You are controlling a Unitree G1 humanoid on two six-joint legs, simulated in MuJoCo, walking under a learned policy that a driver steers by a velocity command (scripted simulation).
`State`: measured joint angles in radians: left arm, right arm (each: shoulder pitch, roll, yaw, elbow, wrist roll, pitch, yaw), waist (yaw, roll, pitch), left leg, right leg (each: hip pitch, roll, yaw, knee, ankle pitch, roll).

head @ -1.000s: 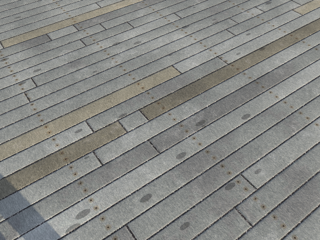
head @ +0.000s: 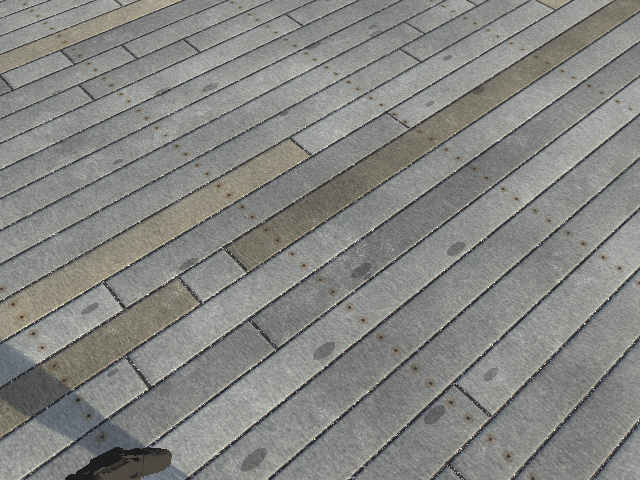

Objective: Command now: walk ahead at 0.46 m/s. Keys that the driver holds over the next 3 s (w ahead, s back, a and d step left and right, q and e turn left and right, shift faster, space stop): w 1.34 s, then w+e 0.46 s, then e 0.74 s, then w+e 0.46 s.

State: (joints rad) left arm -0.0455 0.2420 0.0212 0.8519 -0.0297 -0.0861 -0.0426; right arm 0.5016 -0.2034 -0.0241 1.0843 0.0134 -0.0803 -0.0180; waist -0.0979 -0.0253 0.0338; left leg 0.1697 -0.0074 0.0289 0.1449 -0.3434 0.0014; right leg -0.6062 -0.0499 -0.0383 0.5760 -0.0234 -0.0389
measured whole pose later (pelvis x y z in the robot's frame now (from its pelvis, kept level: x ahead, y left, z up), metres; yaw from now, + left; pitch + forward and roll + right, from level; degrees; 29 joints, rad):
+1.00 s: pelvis +0.57 +0.01 +0.02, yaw +0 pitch +1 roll +2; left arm 0.07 0.27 0.05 0.88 -0.01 -0.07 0.00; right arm 0.35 -0.24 -0.05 0.98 0.01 -0.09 0.00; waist -0.06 -0.04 0.01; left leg -0.03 -0.07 0.06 0.19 -0.19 0.05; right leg -0.67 -0.13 0.04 0.69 0.03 0.00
